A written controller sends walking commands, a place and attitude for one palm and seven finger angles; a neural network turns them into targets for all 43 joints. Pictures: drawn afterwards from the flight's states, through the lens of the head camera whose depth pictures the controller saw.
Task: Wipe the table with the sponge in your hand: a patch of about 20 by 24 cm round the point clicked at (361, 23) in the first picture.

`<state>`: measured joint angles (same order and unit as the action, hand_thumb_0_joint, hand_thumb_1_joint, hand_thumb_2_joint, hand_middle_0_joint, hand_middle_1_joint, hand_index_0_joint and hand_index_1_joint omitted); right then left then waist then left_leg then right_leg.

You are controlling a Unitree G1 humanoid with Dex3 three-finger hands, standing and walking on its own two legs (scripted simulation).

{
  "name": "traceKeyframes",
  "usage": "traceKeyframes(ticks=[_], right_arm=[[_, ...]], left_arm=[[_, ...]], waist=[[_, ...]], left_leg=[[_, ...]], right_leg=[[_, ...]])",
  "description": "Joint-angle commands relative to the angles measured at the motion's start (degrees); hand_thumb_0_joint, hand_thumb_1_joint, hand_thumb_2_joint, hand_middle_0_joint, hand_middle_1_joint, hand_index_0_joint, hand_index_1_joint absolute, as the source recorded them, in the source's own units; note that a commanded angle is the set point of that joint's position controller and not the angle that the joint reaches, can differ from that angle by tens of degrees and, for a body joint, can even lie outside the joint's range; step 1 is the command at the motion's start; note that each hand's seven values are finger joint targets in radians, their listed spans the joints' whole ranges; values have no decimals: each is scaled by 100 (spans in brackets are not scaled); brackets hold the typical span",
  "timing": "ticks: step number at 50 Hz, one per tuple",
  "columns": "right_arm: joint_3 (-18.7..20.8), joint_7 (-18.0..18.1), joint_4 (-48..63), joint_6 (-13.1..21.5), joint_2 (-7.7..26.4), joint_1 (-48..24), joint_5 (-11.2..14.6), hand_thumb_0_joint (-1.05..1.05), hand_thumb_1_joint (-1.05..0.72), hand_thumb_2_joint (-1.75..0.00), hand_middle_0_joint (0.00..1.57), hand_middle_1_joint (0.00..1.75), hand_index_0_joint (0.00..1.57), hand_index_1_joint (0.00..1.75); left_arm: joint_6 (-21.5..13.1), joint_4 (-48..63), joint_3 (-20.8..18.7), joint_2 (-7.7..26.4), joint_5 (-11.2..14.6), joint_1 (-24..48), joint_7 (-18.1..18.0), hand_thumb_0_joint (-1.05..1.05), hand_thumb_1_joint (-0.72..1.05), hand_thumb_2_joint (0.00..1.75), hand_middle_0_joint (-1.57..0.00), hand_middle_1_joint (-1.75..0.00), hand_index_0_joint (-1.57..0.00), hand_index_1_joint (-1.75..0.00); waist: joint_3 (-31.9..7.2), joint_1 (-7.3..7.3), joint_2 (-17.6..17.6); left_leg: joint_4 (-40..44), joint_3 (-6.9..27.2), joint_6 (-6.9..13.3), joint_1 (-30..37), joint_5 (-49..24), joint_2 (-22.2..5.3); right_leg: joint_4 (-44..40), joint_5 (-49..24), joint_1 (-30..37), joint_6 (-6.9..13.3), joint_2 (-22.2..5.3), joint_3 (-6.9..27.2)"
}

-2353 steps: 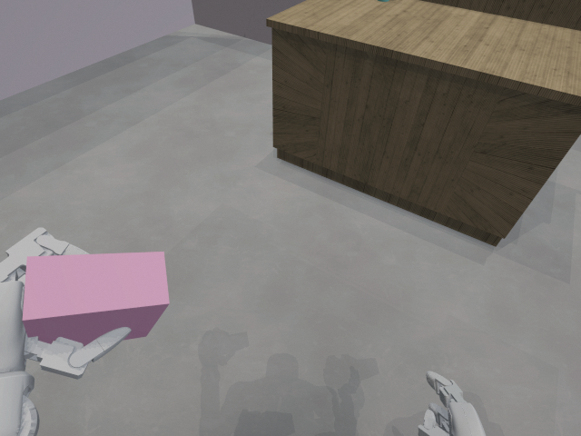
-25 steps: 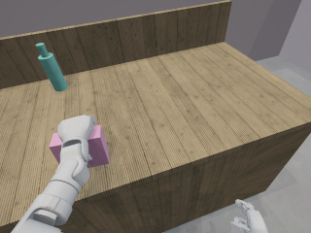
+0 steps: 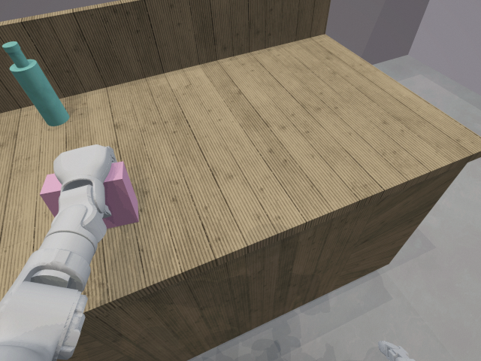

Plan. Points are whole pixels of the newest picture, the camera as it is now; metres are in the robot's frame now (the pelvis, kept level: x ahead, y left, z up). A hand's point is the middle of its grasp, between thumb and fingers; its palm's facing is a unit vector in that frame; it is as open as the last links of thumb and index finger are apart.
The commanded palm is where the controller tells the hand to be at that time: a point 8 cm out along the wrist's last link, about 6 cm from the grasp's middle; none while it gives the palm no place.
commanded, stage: wipe forward along the middle lane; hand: left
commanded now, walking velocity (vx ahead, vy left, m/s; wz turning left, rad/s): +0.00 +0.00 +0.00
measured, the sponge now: (98, 206) +0.39 +0.30 +0.03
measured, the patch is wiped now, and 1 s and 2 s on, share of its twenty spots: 0.85 0.85 0.85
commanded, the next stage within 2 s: slide back across to the first lane in 0.54 s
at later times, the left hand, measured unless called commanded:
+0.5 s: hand (90, 162) +0.46 +0.32 +0.08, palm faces -0.10 -0.01 -0.99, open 9.9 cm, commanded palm +0.45 +0.32 +0.11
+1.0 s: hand (73, 157) +0.48 +0.36 +0.08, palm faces -0.07 -0.05 -1.00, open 9.9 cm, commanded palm +0.44 +0.36 +0.12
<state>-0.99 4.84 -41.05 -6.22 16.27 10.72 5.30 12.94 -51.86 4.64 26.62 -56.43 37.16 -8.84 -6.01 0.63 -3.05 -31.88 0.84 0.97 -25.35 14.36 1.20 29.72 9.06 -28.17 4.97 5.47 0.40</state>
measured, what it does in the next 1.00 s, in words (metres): shifts its weight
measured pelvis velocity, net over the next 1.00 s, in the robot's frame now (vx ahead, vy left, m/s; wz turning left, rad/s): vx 0.04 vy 0.05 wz -0.02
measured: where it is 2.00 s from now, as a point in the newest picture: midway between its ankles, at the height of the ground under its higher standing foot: outside the picture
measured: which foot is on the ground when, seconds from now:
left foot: down 0.00-1.00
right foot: down 0.00-1.00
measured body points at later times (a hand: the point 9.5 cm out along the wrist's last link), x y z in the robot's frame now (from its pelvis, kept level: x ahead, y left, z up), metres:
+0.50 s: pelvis +0.02 +0.02 +0.00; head +0.07 +0.01 +0.45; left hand +0.46 +0.31 +0.13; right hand +0.11 -0.25 -0.13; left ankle +0.02 +0.12 -0.73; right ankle +0.06 -0.06 -0.73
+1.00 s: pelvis +0.04 +0.05 +0.00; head +0.09 +0.05 +0.45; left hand +0.48 +0.36 +0.13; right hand +0.11 -0.21 -0.12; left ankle +0.02 +0.12 -0.73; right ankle +0.06 -0.06 -0.73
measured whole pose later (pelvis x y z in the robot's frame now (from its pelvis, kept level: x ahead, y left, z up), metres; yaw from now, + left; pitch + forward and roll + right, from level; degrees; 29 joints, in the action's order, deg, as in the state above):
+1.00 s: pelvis +0.04 +0.05 +0.00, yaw -1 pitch +11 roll -2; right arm -0.7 2.3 -41.7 -7.2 15.4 14.8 4.5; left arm 10.0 -58.3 -1.8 32.1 -59.2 43.6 -8.8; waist -6.6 3.6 -2.1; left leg -30.9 -0.8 4.3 -25.9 16.6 2.9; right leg 26.7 10.4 -27.7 1.2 3.9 2.5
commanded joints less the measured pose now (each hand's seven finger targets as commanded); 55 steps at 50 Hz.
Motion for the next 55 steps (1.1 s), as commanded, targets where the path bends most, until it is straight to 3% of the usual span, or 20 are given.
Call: traceKeyframes(ticks=[1, 2, 4, 8, 9, 10, 12, 16, 17, 18, 22, 26, 28, 31, 32, 37, 42, 46, 47, 55], right_arm=[[225, 57, 711, 272, 714, -404, -36, 0, -90, -90, 20, 30, 20, 30], [242, 48, 687, 280, 730, -375, -43, 0, -90, -90, 20, 30, 20, 30], [245, 42, 690, 282, 717, -270, -44, 0, -90, -90, 20, 30, 20, 30], [247, 25, 661, 269, 745, -164, -51, 0, -90, -90, 20, 30, 20, 30], [240, 18, 627, 257, 769, -129, -48, 0, -90, -90, 20, 30, 20, 30], [234, 18, 648, 259, 763, -130, -40, 0, -90, -90, 20, 30, 20, 30], [254, 1, 611, 246, 800, -91, -56, 0, -90, -90, 20, 30, 20, 30], [253, -8, 578, 239, 810, 48, -57, 0, -90, -90, 20, 30, 20, 30], [248, -3, 562, 244, 830, 36, -70, 0, -90, -90, 20, 30, 20, 30], [250, 1, 546, 243, 828, 106, -72, 0, -90, -90, 20, 30, 20, 30], [259, -7, 511, 227, 855, 178, -81, 0, -90, -90, 20, 30, 20, 30], [261, -24, 504, 240, 834, 316, -84, 0, -90, -90, 20, 30, 20, 30], [281, -11, 482, 229, 853, 419, -106, 0, -90, -90, 20, 30, 20, 30], [269, -10, 469, 226, 873, 469, -106, 0, -90, -90, 20, 30, 20, 30], [281, -18, 457, 233, 874, 488, -119, 0, -90, -90, 20, 30, 20, 30], [354, -84, 537, 177, 846, 509, -142, 0, -90, -90, 20, 30, 20, 30], [342, -130, 568, 132, 867, 320, -119, 0, -90, -90, 20, 30, 20, 30], [351, -173, 572, 105, 880, 280, -108, 0, -90, -90, 20, 30, 20, 30], [342, -174, 589, 107, 874, 198, -109, 0, -90, -90, 20, 30, 20, 30], [391, -169, 631, 71, 858, 178, -122, 0, -90, -90, 20, 30, 20, 30]], left_arm=[[83, 103, -202, 1563, -329, 2057, -253, 0, 10, 130, -120, -160, -120, -160], [55, 45, -422, 1769, -350, 2065, -263, 0, 10, 130, -120, -160, -120, -160], [35, -9, -193, 1538, -366, 2113, -250, 0, 10, 130, -120, -160, -120, -160], [7, -128, -316, 1708, -313, 2185, -219, 0, 10, 130, -120, -160, -120, -160], [15, -233, -394, 1845, -336, 2185, -216, 0, 10, 130, -120, -160, -120, -160], [3, -215, -239, 1692, -340, 2294, -197, 0, 10, 130, -120, -160, -120, -160], [-37, -259, -506, 1954, -368, 2240, -198, 0, 10, 130, -120, -160, -120, -160], [-32, -409, -377, 1965, -475, 2500, -222, 0, 10, 130, -120, -160, -120, -160], [-48, -399, -571, 2183, -467, 2582, -233, 0, 10, 130, -120, -160, -120, -160], [-51, -416, -398, 2079, -480, 2739, -232, 0, 10, 130, -120, -160, -120, -160], [-27, -581, -559, 2310, -549, 2879, -212, 0, 10, 130, -120, -160, -120, -160], [12, -722, -252, 2021, -602, 3079, -143, 0, 10, 130, -120, -160, -120, -160], [-51, -735, -408, 2167, -562, 3098, -121, 0, 10, 130, -120, -160, -120, -160], [-86, -809, -320, 2168, -574, 3341, -102, 0, 10, 130, -120, -160, -120, -160], [-140, -785, -552, 2336, -560, 3224, -108, 0, 10, 130, -120, -160, -120, -160], [-255, -286, -747, 2475, -641, 3023, -164, 0, 10, 130, -120, -160, -120, -160], [-181, -61, -955, 2675, -536, 2705, -231, 0, 10, 130, -120, -160, -120, -160], [-72, -167, -768, 2440, -592, 2393, -164, 0, 10, 130, -120, -160, -120, -160], [-103, -48, -932, 2568, -524, 2309, -138, 0, 10, 130, -120, -160, -120, -160], [-260, 350, -636, 2208, -595, 2257, 66, 0, 10, 130, -120, -160, -120, -160]], waist=[[-996, 160, 635], [-1124, 115, 677], [-1249, 183, 676], [-1439, 172, 654], [-1370, 189, 705], [-1313, 252, 684], [-1433, 178, 650], [-1305, 301, 630], [-1392, 251, 525], [-1430, 351, 549], [-1566, 352, 491], [-1565, 411, 253], [-1836, 394, 345], [-1597, 515, 412], [-1780, 382, 342], [-2183, 184, 37], [-2005, 52, 19], [-1683, 69, 208], [-1767, -49, 48], [-1596, 18, -67]], left_leg=[[400, -24, 202, -523, 627, 83], [399, 13, 204, -534, 521, 76], [355, -27, 219, -492, 390, 61], [319, -39, 225, -537, 202, 44], [320, -40, 221, -593, 209, 46], [329, -51, 222, -597, 242, 47], [333, -15, 222, -575, 58, 44], [321, -47, 228, -579, 160, 28], [329, -33, 227, -579, 48, 24], [283, -61, 239, -580, 35, 16], [269, -40, 225, -562, -114, 10], [263, -6, 218, -334, -150, -28], [218, 12, 220, -254, -443, -45], [222, 8, 218, -340, -279, -63], [236, 52, 210, -314, -499, -66], [230, 89, 188, 155, -1217, -84], [385, 95, 192, 258, -1370, -65], [474, 151, 167, 392, -1351, -89], [515, 162, 162, 444, -1536, -88], [489, 326, 19, 1033, -1971, -175]], right_leg=[[-866, 1256, 1134, -261, -561, 918], [-819, 1127, 1203, -243, -535, 912], [-750, 787, 1254, -271, -543, 818], [-674, 335, 1465, -282, -556, 812], [-676, 307, 1440, -285, -544, 817], [-691, 319, 1374, -299, -554, 806], [-626, 38, 1444, -254, -516, 798], [-640, 177, 1224, -293, -510, 682], [-612, 46, 1274, -259, -496, 689], [-582, -42, 1284, -291, -513, 668], [-523, -235, 1254, -266, -487, 623], [-458, -144, 933, -256, -443, 447], [-366, -486, 1068, -245, -428, 396], [-409, -338, 870, -267, -416, 391], [-354, -508, 978, -216, -408, 380], [-243, -993, 1197, -145, -370, 298], [-345, -1061, 1433, -134, -374, 274], [-409, -885, 1325, -132, -354, 180], [-409, -1011, 1438, -94, -366, 197], [-402, -893, 1047, -51, -324, 55]])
